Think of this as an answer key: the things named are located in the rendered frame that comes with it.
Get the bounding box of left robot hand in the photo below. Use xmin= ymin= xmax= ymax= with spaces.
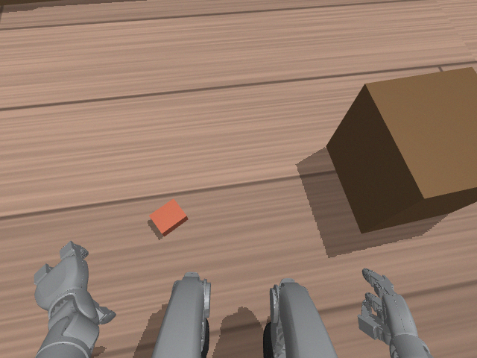
xmin=34 ymin=241 xmax=116 ymax=324

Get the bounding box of right robot arm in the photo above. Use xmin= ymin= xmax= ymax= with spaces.
xmin=389 ymin=334 xmax=434 ymax=358

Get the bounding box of right robot hand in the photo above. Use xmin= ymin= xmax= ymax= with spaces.
xmin=358 ymin=268 xmax=419 ymax=345

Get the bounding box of left robot arm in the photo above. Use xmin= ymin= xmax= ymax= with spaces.
xmin=35 ymin=289 xmax=99 ymax=358

